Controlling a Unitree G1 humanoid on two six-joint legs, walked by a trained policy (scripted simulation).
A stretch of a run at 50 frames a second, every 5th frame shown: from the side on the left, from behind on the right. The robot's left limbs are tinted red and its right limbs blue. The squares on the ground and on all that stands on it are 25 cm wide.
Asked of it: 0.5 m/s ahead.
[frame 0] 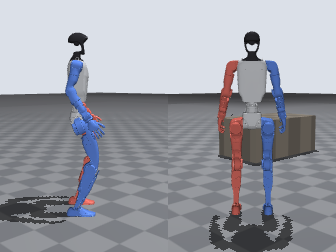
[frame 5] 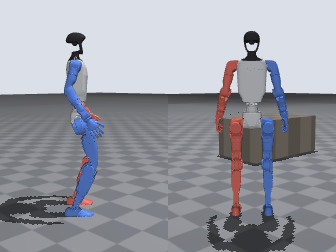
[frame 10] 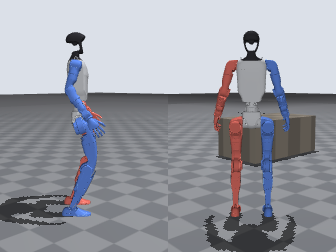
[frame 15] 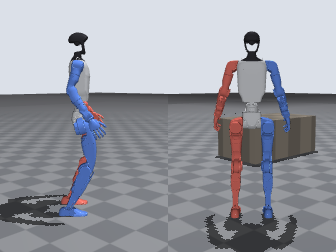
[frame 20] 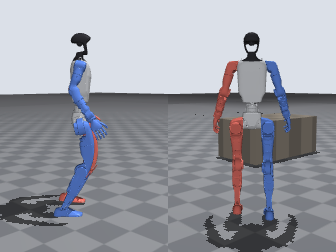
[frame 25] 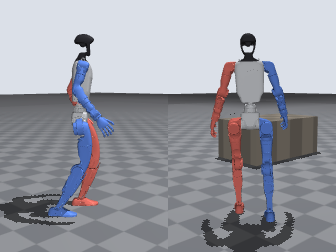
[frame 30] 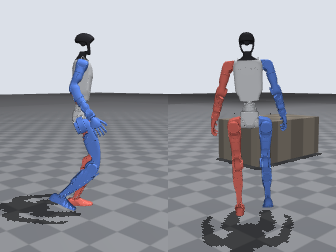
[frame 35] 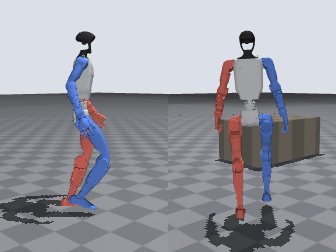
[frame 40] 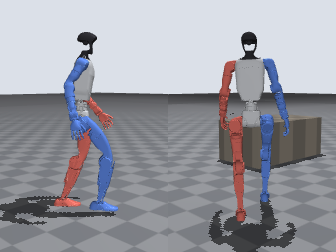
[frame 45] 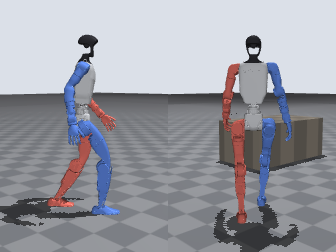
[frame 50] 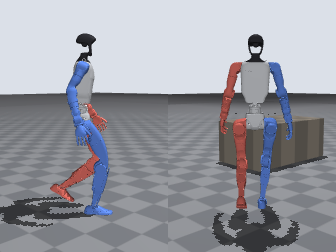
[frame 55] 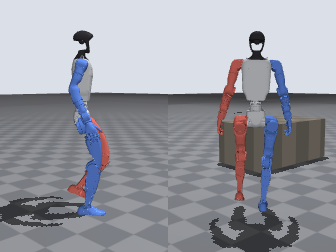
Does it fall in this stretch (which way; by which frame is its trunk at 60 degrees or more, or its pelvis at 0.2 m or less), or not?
no
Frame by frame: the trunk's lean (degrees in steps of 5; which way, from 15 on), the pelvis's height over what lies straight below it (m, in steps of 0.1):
0: 0, 0.8
5: 0, 0.8
10: 5, 0.8
15: 0, 0.8
20: 0, 0.8
25: 5, 0.8
30: 5, 0.8
35: 5, 0.8
40: 5, 0.8
45: 5, 0.7
50: 5, 0.8
55: 0, 0.8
